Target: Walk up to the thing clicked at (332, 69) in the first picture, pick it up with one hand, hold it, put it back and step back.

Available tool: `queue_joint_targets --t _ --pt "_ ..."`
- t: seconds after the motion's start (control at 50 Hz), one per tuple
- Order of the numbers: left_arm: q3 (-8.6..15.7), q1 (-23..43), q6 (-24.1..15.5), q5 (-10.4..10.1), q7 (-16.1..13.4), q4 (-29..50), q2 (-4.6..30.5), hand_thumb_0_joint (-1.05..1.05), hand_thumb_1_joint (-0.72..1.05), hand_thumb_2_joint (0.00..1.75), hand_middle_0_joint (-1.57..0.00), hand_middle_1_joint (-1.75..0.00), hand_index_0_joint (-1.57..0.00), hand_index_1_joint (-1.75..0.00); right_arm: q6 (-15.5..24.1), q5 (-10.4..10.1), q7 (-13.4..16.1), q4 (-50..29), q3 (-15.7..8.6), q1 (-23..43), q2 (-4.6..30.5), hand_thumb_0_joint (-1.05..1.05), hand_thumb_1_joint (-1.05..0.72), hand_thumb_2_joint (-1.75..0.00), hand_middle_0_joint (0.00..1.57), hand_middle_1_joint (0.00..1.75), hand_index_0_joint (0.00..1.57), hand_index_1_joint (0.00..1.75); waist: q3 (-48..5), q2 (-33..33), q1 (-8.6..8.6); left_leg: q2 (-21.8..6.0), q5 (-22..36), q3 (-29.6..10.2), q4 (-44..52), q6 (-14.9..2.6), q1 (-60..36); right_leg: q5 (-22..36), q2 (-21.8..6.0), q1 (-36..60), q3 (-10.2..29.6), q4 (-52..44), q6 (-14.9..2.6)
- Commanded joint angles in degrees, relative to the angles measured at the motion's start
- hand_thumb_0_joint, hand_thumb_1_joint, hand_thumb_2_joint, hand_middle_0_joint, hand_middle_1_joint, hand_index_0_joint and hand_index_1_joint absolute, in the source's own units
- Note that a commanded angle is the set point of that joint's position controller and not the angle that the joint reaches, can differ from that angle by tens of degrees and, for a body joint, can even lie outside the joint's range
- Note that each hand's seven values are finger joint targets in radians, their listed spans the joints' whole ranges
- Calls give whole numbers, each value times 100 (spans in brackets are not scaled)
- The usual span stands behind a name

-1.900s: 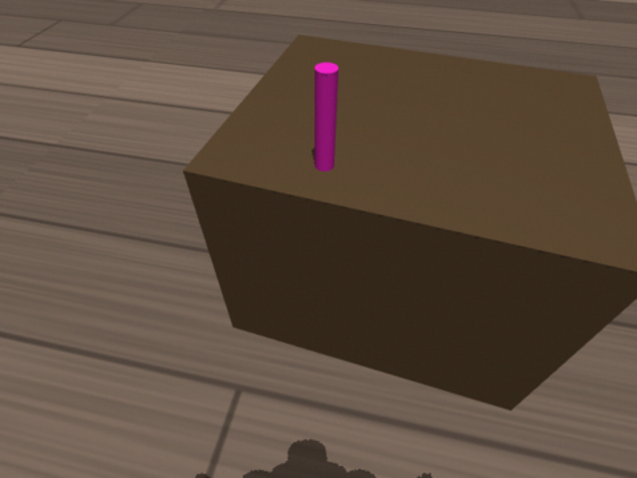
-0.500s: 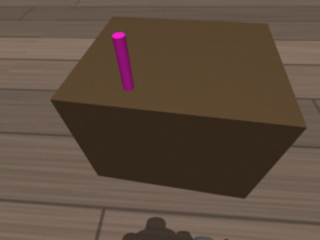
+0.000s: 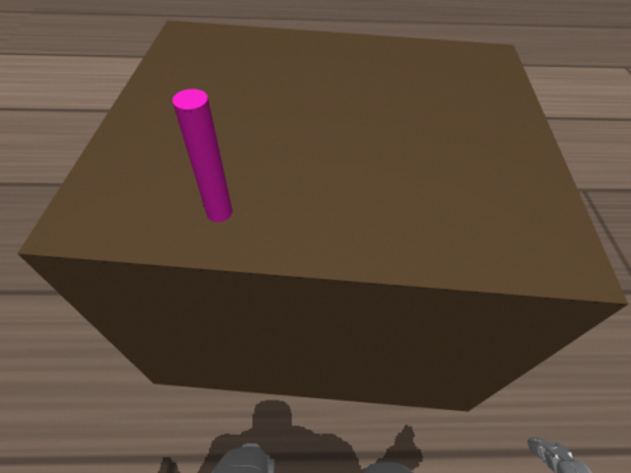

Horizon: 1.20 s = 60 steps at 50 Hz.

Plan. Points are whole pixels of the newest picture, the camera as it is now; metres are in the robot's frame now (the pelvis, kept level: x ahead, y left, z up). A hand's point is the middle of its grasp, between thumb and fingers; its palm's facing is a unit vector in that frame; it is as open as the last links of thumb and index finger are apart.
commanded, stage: walk up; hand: left
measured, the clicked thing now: (207, 164) +0.51 +0.18 +0.06
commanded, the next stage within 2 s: stand in 1.40 s
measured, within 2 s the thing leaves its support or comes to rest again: neither
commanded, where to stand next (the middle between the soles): +0.07 +0.00 m, yaw -4 degrees
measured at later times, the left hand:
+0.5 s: hand (138, 425) +0.19 +0.26 -0.14, palm faces -0.13 -0.92 -0.38, open 7.4 cm
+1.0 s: hand (138, 463) +0.15 +0.24 -0.12, palm faces -0.12 -0.93 -0.33, open 7.4 cm
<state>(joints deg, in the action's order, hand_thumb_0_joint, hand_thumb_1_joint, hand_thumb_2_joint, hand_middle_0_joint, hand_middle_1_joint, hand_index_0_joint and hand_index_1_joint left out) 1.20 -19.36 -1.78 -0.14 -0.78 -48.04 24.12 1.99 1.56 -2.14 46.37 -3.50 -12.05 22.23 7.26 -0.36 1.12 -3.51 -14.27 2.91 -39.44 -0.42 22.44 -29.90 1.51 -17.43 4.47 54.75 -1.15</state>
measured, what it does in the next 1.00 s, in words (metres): steps on the spot: right foot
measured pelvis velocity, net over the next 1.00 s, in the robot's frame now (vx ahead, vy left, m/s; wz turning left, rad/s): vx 0.03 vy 0.00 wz -0.12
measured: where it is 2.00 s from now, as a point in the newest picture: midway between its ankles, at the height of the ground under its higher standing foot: outside the picture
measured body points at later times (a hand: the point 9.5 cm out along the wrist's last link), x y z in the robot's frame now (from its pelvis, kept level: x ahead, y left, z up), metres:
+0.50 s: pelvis +0.05 +0.01 +0.00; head +0.08 +0.01 +0.45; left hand +0.20 +0.31 -0.11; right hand +0.10 -0.31 -0.12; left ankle +0.06 +0.13 -0.72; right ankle +0.05 -0.12 -0.72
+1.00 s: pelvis +0.03 +0.00 +0.03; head +0.04 -0.01 +0.48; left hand +0.15 +0.29 -0.10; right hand +0.09 -0.31 -0.10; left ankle +0.06 +0.13 -0.72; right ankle +0.05 -0.12 -0.72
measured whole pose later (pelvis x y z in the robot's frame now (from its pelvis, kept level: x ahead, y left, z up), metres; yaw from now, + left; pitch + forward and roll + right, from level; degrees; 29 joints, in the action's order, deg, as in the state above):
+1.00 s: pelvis +0.03 +0.00 +0.03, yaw -7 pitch -3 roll +0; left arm 0.4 -4.3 -0.2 0.0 0.7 -65.8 19.3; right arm 0.5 0.1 -0.8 65.4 -0.1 -4.0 20.8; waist 4.1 0.7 0.0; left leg -3.2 -10.2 5.0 -20.4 1.4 7.0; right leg -9.2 0.8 -9.0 3.2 21.1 0.2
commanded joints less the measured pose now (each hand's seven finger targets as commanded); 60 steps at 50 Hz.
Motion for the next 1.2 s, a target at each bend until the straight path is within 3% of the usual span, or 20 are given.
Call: queue_joint_targets --t 0.0,0.02,0.1,0.14,0.16,0.18,0.2,0.22,0.26,0.3,0.32,0.34,0.36,0.42,0.46,0.56,0.68,0.8,0.96,1.18 --pt "333 -455 -131 -31 -93 248 1060 0 90 90 -20 -30 -20 -30 99 -71 202 -418 -417 -179 1552 0 -90 -90 20 30 20 30 -699 889 -120 -1534 1541 -1682 1477 -1307 -1229 -244 -339 -1096 62 554 -108" --pt "331 -482 -122 -42 -54 175 1026 0 90 90 -20 -30 -20 -30 95 -76 219 -396 -371 -140 1549 0 -90 -90 20 30 20 30 -631 1032 -98 -1327 1812 -1231 1371 -1191 -942 -15 -325 -839 -40 128 -84" --pt "353 -303 -87 18 -22 122 829 0 90 90 -20 -30 -20 -30 36 -62 221 -436 -279 18 1489 0 -90 -90 20 30 20 30 -1018 1064 -103 -1356 2794 -918 782 -1152 -834 612 -136 -30 -575 -1112 -25" --pt "420 -282 -88 62 -31 63 879 0 90 90 -20 -30 -20 -30 -34 -137 213 -462 -212 189 1397 0 -90 -90 20 30 20 30 -1114 870 66 -1217 2241 -776 364 -878 -435 1510 -2 625 -635 -1992 -96" --pt "460 -196 -108 106 -43 77 1028 0 90 90 -20 -30 -20 -30 -62 -187 207 -452 -163 243 1252 0 -90 -90 20 30 20 30 -1104 562 138 -1088 1566 -709 157 -616 -131 1982 -165 846 -309 -2322 -220" --pt "547 -8 -148 165 -54 169 1370 0 90 90 -20 -30 -20 -30 -87 -229 206 -480 -95 193 1032 0 -90 -90 20 30 20 30 -1089 -230 67 -722 770 -444 -442 -300 336 2429 -875 952 872 -2592 -490" --pt "549 423 -179 119 -41 300 1656 0 90 90 -20 -30 -20 -30 -140 -243 228 -436 -61 211 872 0 -90 -90 20 30 20 30 -900 -711 -106 -22 -841 -55 -930 -32 210 2719 -1944 215 2192 -2978 -1181" --pt "513 706 -167 112 -29 352 1710 0 90 90 -20 -30 -20 -30 -185 -209 290 -268 -171 274 1139 0 -90 -90 20 30 20 30 -801 -810 -111 -27 -1818 -242 -1304 -63 -253 3269 -2128 -279 2228 -2749 -1620" --pt "412 855 -161 83 -54 279 1410 0 90 90 -20 -30 -20 -30 -138 -237 272 -110 -135 189 1082 0 -90 -90 20 30 20 30 -758 -671 -186 -23 -1724 -304 -836 -137 -123 3903 -1638 65 1444 -2393 -1263" --pt "367 1216 -116 50 -54 275 1256 0 90 90 -20 -30 -20 -30 7 -227 276 224 -153 -304 1126 0 -90 -90 20 30 20 30 -1076 -727 -403 -202 815 -398 427 -216 -994 4223 -1110 7 721 -1731 -636" --pt "306 1197 -90 3 -46 293 1025 0 90 90 -20 -30 -20 -30 64 -147 288 252 -189 -241 1339 0 -90 -90 20 30 20 30 -1213 -263 -296 -628 1665 -937 794 -391 -1196 3940 -730 -48 298 -1279 -312" --pt "292 1006 -42 -7 -31 183 1018 0 90 90 -20 -30 -20 -30 100 -163 268 202 -219 127 1594 0 -90 -90 20 30 20 30 -1230 14 -113 -1089 1618 -1579 865 -790 -976 2913 -360 -3 -40 -1114 -109" --pt "318 949 -24 10 -46 32 1066 0 90 90 -20 -30 -20 -30 97 -181 244 193 -216 351 1629 0 -90 -90 20 30 20 30 -1127 147 -30 -1249 1779 -1616 794 -953 -779 2321 -331 231 -159 -1202 -70" --pt "302 1070 -54 9 -12 -165 1076 0 90 90 -20 -30 -20 -30 68 -182 256 321 -88 581 1345 0 -90 -90 20 30 20 30 -1196 268 -15 -714 1476 -849 736 -437 -643 3088 -585 735 184 -1786 -279" --pt "273 1285 -57 -31 -1 -228 1110 0 90 90 -20 -30 -20 -30 52 -188 267 508 -35 527 1269 0 -90 -90 20 30 20 30 -1228 361 -82 -496 1422 -600 799 -271 -841 3514 -711 718 353 -1908 -349" --pt "170 1559 10 -25 15 -565 974 0 90 90 -20 -30 -20 -30 20 -175 261 782 13 803 1217 0 -90 -90 20 30 20 30 -1024 327 -76 -622 837 -660 1371 -328 -984 2896 -614 702 251 -2300 -234" --pt "146 1833 10 10 57 -936 954 0 90 90 -20 -30 -20 -30 -26 -186 230 1098 68 1034 1116 0 -90 -90 20 30 20 30 -748 -15 -135 -412 119 -425 1733 -166 -1306 2477 -766 478 530 -3142 -204" --pt "153 1997 -2 30 76 -1208 866 0 90 90 -20 -30 -20 -30 -45 -154 185 1402 92 1066 1022 0 -90 -90 20 30 20 30 -742 -313 -181 -364 70 -335 2063 -61 -1750 2022 -822 396 629 -3849 -112" --pt "193 1907 2 32 80 -1415 786 0 90 90 -20 -30 -20 -30 -8 -134 195 1592 89 1112 1024 0 -90 -90 20 30 20 30 -971 -92 -141 -471 379 -326 2300 -49 -1906 2519 -816 746 453 -3903 -57" --pt "195 1785 59 66 92 -1513 750 0 90 90 -20 -30 -20 -30 -7 -109 205 1639 59 1111 1028 0 -90 -90 20 30 20 30 -736 37 -105 -535 -121 -448 2507 -109 -1658 2100 -711 612 368 -3897 -12"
